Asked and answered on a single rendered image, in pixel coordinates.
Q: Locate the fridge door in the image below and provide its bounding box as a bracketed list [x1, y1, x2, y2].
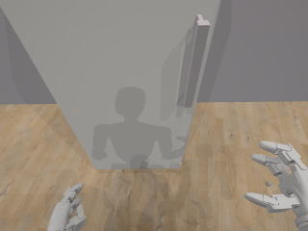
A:
[0, 0, 218, 169]

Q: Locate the robot right hand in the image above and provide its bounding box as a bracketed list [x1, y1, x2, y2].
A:
[244, 141, 308, 217]

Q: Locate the handle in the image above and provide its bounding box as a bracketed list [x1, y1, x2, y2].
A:
[183, 14, 211, 108]

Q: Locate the robot left hand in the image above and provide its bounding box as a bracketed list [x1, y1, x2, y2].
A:
[46, 182, 87, 231]

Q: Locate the robot right forearm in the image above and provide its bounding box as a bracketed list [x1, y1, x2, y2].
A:
[295, 213, 308, 231]

